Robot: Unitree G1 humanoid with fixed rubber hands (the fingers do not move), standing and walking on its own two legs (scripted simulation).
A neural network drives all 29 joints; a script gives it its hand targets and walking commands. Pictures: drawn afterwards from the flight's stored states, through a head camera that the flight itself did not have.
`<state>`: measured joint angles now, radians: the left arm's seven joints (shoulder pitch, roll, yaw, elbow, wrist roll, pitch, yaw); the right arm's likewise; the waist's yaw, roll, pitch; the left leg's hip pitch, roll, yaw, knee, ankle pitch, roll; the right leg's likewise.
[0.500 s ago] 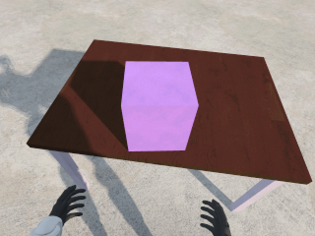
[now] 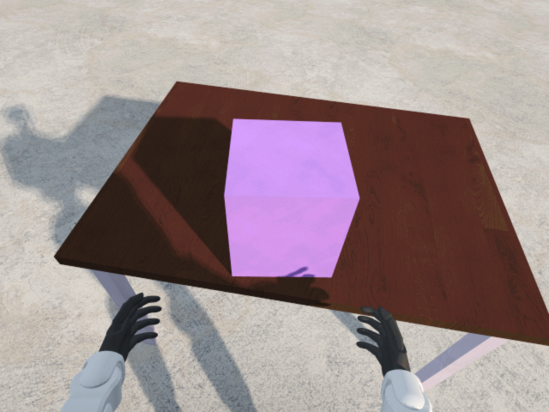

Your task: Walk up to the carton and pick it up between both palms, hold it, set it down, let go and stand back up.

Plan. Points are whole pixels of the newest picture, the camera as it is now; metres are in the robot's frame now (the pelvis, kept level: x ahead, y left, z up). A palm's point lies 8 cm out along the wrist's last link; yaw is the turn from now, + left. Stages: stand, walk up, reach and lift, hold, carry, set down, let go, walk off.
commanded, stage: reach and lift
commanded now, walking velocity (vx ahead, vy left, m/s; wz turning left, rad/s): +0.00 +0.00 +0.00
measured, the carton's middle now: (284, 202) +0.51 +0.00 -0.03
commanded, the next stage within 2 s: none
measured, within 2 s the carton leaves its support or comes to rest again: neither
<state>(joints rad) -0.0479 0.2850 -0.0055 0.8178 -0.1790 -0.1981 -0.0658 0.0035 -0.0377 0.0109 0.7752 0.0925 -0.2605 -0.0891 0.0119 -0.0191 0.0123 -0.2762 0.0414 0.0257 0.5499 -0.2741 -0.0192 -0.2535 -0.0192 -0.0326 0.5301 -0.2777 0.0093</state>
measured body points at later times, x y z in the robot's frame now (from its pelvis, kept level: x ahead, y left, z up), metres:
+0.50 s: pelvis +0.00 +0.00 -0.01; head +0.03 +0.02 +0.44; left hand +0.30 +0.25 -0.03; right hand +0.29 -0.17 -0.03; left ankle +0.01 +0.13 -0.73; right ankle +0.00 -0.13 -0.73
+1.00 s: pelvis +0.00 +0.01 +0.00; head +0.03 +0.03 +0.44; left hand +0.37 +0.25 +0.02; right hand +0.37 -0.17 +0.02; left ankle +0.01 +0.13 -0.73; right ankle +0.00 -0.13 -0.73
